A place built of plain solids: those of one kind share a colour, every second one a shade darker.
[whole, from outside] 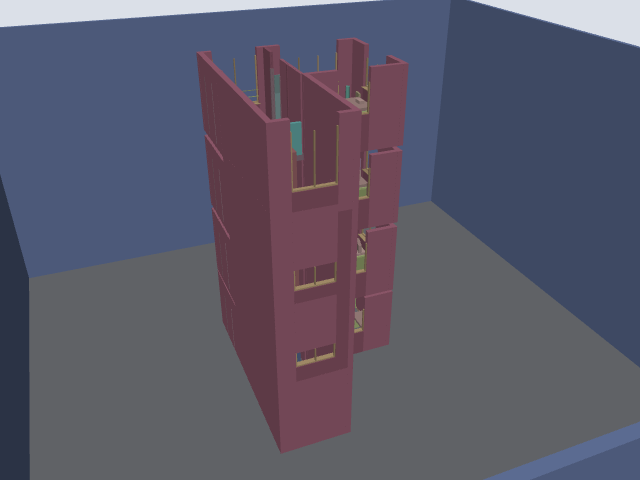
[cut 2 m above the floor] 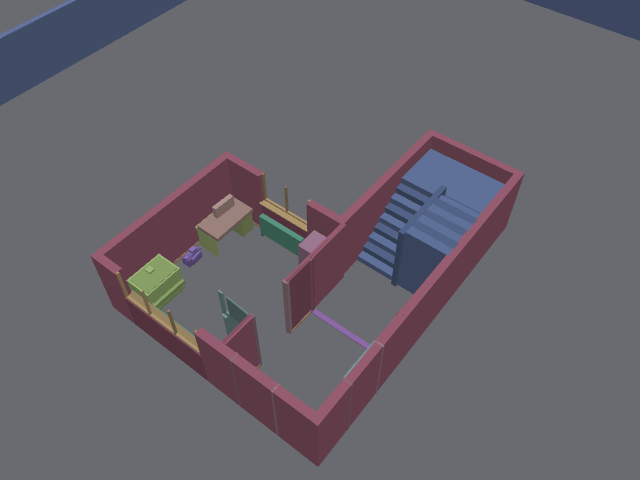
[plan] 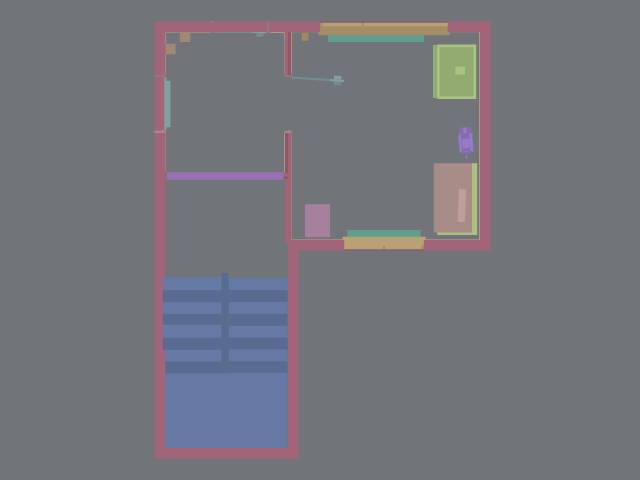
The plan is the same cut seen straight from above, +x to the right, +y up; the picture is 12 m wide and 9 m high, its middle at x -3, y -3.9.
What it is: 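A stair tower at the gable of a works' shed, on a factory's ground; four levels, dog-leg stairs one over the other in one walled well, on each level a small hall, one small room and a shut door toward the shed, which is not built, for the staff and hands of a middling works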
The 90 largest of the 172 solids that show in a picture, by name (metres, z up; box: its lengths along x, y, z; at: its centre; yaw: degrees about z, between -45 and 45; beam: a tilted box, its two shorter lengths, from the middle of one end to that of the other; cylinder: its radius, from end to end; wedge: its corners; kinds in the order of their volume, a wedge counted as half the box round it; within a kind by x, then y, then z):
{
 "yard_bound_1": {"box": [0.2, 26.84, 12.2], "at": [-14.4, -5.82, 6.05]},
 "yard_bound_2": {"box": [23.86, 0.2, 11.8], "at": [-2.58, -19.14, 5.85]},
 "yard_bound_3": {"box": [23.86, 0.2, 12.2], "at": [-2.58, 7.5, 6.05]},
 "yard_bound_4": {"box": [0.2, 26.84, 12.2], "at": [9.25, -5.82, 6.05]},
 "wall_1": {"box": [0.2, 5.3, 3.2], "at": [-6.0, -5.35, 1.55]},
 "wall_2": {"box": [0.2, 5.3, 3.4], "at": [-6.0, -5.35, 4.6]},
 "wall_3": {"box": [0.2, 5.3, 3.4], "at": [-6.0, -5.35, 7.75]},
 "wall_4": {"box": [0.2, 5.3, 2.95], "at": [-6.0, -5.35, 10.68]},
 "wall_5": {"box": [0.2, 2.9, 2.85], "at": [-6.0, -1.25, 1.38]},
 "wall_6": {"box": [0.2, 2.9, 2.95], "at": [-6.0, -1.25, 4.38]},
 "wall_7": {"box": [0.2, 2.9, 2.95], "at": [-6.0, -1.25, 7.53]},
 "wall_8": {"box": [0.2, 2.9, 2.95], "at": [-6.0, -1.25, 10.68]},
 "wall_9": {"box": [0.51, 0.2, 2.95], "at": [-5.85, 0.1, 4.38]},
 "wall_10": {"box": [0.51, 0.2, 2.95], "at": [-5.85, 0.1, 7.53]},
 "wall_11": {"box": [0.51, 0.2, 2.95], "at": [-5.85, 0.1, 10.68]},
 "wall_12": {"box": [0.66, 0.2, 3.4], "at": [-5.78, -7.9, 4.6]},
 "wall_13": {"box": [0.66, 0.2, 3.4], "at": [-5.78, -7.9, 7.75]},
 "wall_14": {"box": [0.66, 0.2, 2.95], "at": [-5.78, -7.9, 10.68]},
 "wall_15": {"box": [2.5, 0.2, 2.85], "at": [-4.85, 0.1, 1.38]},
 "wall_16": {"box": [2.7, 0.2, 3.2], "at": [-4.75, -7.9, 1.55]},
 "wall_17": {"box": [1.41, 0.2, 0.85], "at": [-4.75, -7.9, 3.33]},
 "wall_18": {"box": [1.41, 0.2, 1.95], "at": [-4.75, -7.9, 5.33]},
 "wall_19": {"box": [1.41, 0.2, 0.7], "at": [-4.75, -7.9, 6.4]},
 "wall_20": {"box": [1.41, 0.2, 1.95], "at": [-4.75, -7.9, 8.47]},
 "wall_21": {"box": [1.41, 0.2, 0.85], "at": [-4.75, -7.9, 9.62]},
 "wall_22": {"box": [0.31, 0.2, 2.95], "at": [-3.75, 0.1, 10.68]},
 "wall_23": {"box": [0.66, 0.2, 3.4], "at": [-3.73, -7.9, 4.6]},
 "wall_24": {"box": [0.66, 0.2, 3.4], "at": [-3.73, -7.9, 7.75]},
 "wall_25": {"box": [0.66, 0.2, 2.95], "at": [-3.73, -7.9, 10.68]},
 "wall_26": {"box": [0.06, 1.26, 3.2], "at": [-3.63, -3.33, 1.55]},
 "wall_27": {"box": [0.06, 1.26, 3.4], "at": [-3.63, -3.33, 4.6]},
 "wall_28": {"box": [0.06, 1.26, 3.4], "at": [-3.63, -3.33, 7.75]},
 "wall_29": {"box": [0.06, 1.26, 2.95], "at": [-3.63, -3.33, 10.68]},
 "wall_30": {"box": [0.06, 1.26, 2.85], "at": [-3.57, -3.27, 1.38]},
 "wall_31": {"box": [0.06, 0.86, 2.85], "at": [-3.57, -2.33, 1.38]},
 "wall_32": {"box": [0.2, 4.1, 3.2], "at": [-3.5, -5.95, 1.55]},
 "wall_33": {"box": [0.2, 4.1, 3.4], "at": [-3.5, -5.95, 4.6]},
 "wall_34": {"box": [0.2, 4.1, 3.4], "at": [-3.5, -5.95, 7.75]},
 "wall_35": {"box": [0.2, 4.1, 2.95], "at": [-3.5, -5.95, 10.68]},
 "wall_36": {"box": [0.61, 0.2, 2.85], "at": [-3.3, 0.1, 1.38]},
 "wall_37": {"box": [0.61, 0.2, 2.95], "at": [-3.3, 0.1, 10.68]},
 "wall_38": {"box": [1.06, 0.2, 2.85], "at": [-3.08, -4.0, 1.38]},
 "wall_39": {"box": [1.06, 0.2, 2.95], "at": [-3.08, -4.0, 7.53]},
 "wall_40": {"box": [1.21, 0.2, 2.95], "at": [-3.0, -4.0, 10.68]},
 "wall_41": {"box": [1.51, 0.2, 1.15], "at": [-1.8, -4.0, 0.53]},
 "wall_42": {"box": [1.51, 0.2, 1.15], "at": [-1.8, -4.0, 3.48]},
 "wall_43": {"box": [1.51, 0.2, 1.25], "at": [-1.8, -4.0, 6.67]},
 "wall_44": {"box": [1.21, 0.2, 1.35], "at": [-1.8, -4.0, 9.88]},
 "wall_45": {"box": [2.41, 0.2, 1.15], "at": [-1.8, 0.1, 0.53]},
 "wall_46": {"box": [1.41, 0.2, 2.95], "at": [-0.5, -4.0, 10.68]},
 "wall_47": {"box": [1.26, 0.2, 2.85], "at": [-0.42, -4.0, 1.38]},
 "wall_48": {"box": [1.26, 0.2, 2.95], "at": [-0.42, -4.0, 4.38]},
 "wall_49": {"box": [1.26, 0.2, 2.95], "at": [-0.42, -4.0, 7.53]},
 "wall_50": {"box": [0.81, 0.2, 2.85], "at": [-0.2, 0.1, 1.38]},
 "wall_51": {"box": [0.81, 0.2, 2.95], "at": [-0.2, 0.1, 10.68]},
 "wall_52": {"box": [0.2, 1.26, 2.95], "at": [0.1, -3.48, 10.68]},
 "wall_53": {"box": [0.2, 1.41, 2.95], "at": [0.1, -3.4, 4.38]},
 "wall_54": {"box": [0.2, 1.56, 2.95], "at": [0.1, -3.33, 7.53]},
 "wall_55": {"box": [0.2, 4.3, 2.85], "at": [0.1, -1.95, 1.38]},
 "wall_56": {"box": [0.2, 1.51, 1.15], "at": [0.1, -1.95, 3.48]},
 "wall_57": {"box": [0.2, 1.81, 1.35], "at": [0.1, -1.95, 9.88]},
 "wall_58": {"box": [0.2, 1.56, 2.95], "at": [0.1, -0.57, 7.53]},
 "wall_59": {"box": [0.2, 1.26, 2.95], "at": [0.1, -0.42, 10.68]},
 "stair_1": {"box": [1.1, 0.25, 1.8], "at": [-5.4, -6.28, 0.85]},
 "stair_2": {"box": [1.1, 0.25, 1.98], "at": [-5.4, -6.06, 0.94]},
 "stair_3": {"box": [1.1, 0.25, 2.15], "at": [-5.4, -5.83, 1.02]},
 "stair_4": {"box": [1.1, 0.25, 2.33], "at": [-5.4, -5.61, 1.11]},
 "stair_5": {"box": [1.1, 0.25, 2.5], "at": [-5.4, -5.39, 1.2]},
 "stair_6": {"box": [1.1, 0.25, 2.67], "at": [-5.4, -5.17, 1.29]},
 "stair_7": {"box": [1.1, 0.25, 2.85], "at": [-5.4, -4.94, 1.38]},
 "stair_8": {"box": [1.1, 0.25, 3.02], "at": [-5.4, -4.72, 1.46]},
 "stair_9": {"box": [2.34, 1.4, 1.62], "at": [-4.78, -7.1, 0.76]},
 "stair_10": {"box": [0.14, 1.88, 4.3], "at": [-4.78, -5.46, 2.1]},
 "stair_11": {"box": [1.1, 0.25, 1.45], "at": [-4.16, -6.3, 0.68]},
 "stair_12": {"box": [1.1, 0.25, 1.27], "at": [-4.16, -6.07, 0.59]},
 "stair_13": {"box": [1.1, 0.25, 1.1], "at": [-4.16, -5.85, 0.5]},
 "stair_14": {"box": [1.1, 0.25, 0.93], "at": [-4.16, -5.63, 0.41]},
 "stair_15": {"box": [1.1, 0.25, 0.75], "at": [-4.16, -5.41, 0.33]},
 "stair_16": {"box": [1.1, 0.25, 0.57], "at": [-4.16, -5.18, 0.24]},
 "stair_raked_1": {"box": [0.14, 1.88, 3.25], "at": [-4.78, -5.46, 5.78]},
 "stair_raked_2": {"box": [0.14, 1.88, 3.25], "at": [-4.78, -5.46, 8.93]},
 "plan_chest_small_1": {"box": [0.64, 0.92, 0.93], "at": [-0.44, -0.74, 0.41]},
 "plan_chest_small_2": {"box": [0.73, 1.02, 0.38], "at": [-0.43, -0.74, 0.67]},
 "desk_works_1": {"box": [0.7, 0.4, 0.76], "at": [-0.64, -2.46, 3.48]},
 "desk_works_2": {"box": [0.7, 0.4, 0.76], "at": [-0.64, -2.46, 6.63]},
 "desk_works_3": {"box": [0.7, 0.4, 0.76], "at": [-0.43, -3.59, 0.33]},
 "raised_floor_landing_1": {"box": [1.24, 1.38, 0.25], "at": [-4.16, -3.33, 9.32]},
 "filing_tall_1": {"box": [0.47, 0.62, 1.37], "at": [-3.04, -3.54, 0.64]},
 "guard_1": {"box": [1.19, 0.14, 1.15], "at": [-4.25, -3.95, 9.97]},
 "radiator_1": {"box": [1.8, 0.14, 0.66], "at": [-1.95, -0.12, 0.44]}
}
